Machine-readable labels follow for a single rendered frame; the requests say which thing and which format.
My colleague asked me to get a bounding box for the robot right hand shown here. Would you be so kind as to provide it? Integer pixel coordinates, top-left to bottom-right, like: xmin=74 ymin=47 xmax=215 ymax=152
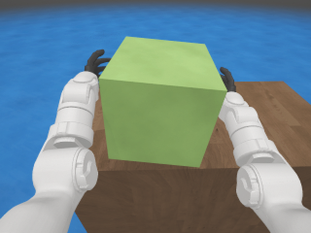
xmin=220 ymin=67 xmax=236 ymax=92

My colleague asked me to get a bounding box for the robot left forearm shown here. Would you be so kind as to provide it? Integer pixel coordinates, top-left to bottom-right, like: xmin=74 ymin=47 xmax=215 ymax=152
xmin=32 ymin=71 xmax=99 ymax=188

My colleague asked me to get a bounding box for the robot right forearm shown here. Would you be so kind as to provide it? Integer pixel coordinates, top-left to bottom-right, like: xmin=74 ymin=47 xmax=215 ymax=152
xmin=218 ymin=91 xmax=303 ymax=199

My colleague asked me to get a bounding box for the robot left upper arm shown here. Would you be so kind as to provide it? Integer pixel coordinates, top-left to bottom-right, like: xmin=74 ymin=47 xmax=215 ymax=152
xmin=0 ymin=147 xmax=98 ymax=233

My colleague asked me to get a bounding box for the pedestal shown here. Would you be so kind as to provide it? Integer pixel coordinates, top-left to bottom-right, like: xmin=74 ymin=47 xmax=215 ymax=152
xmin=75 ymin=81 xmax=311 ymax=233

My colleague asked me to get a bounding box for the carton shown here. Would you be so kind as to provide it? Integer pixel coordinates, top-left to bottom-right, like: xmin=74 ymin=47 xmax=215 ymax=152
xmin=98 ymin=36 xmax=227 ymax=168

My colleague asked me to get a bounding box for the robot right upper arm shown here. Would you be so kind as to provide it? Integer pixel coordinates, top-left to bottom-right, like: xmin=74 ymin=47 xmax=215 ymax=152
xmin=236 ymin=163 xmax=311 ymax=233

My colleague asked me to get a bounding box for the robot left hand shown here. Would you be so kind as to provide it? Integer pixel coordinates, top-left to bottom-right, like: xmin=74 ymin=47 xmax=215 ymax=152
xmin=84 ymin=50 xmax=112 ymax=88

